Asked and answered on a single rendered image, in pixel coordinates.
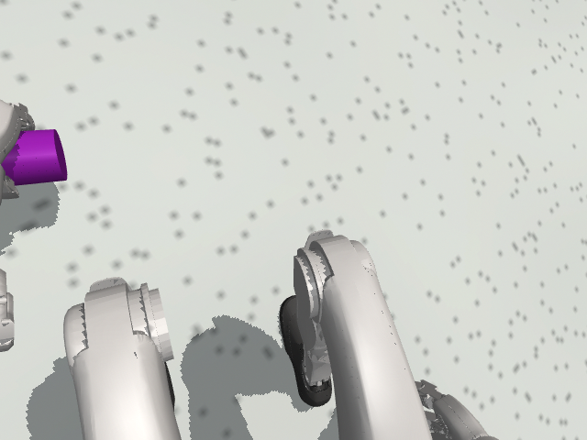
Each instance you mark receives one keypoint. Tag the right robot foot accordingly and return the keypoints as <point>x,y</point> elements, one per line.
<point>293,343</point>

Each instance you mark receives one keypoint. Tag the left robot hand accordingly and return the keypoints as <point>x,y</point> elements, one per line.
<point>14,118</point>

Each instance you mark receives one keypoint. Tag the bottle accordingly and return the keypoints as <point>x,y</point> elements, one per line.
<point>37,157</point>

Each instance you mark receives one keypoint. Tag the right robot hand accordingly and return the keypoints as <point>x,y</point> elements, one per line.
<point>451,420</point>

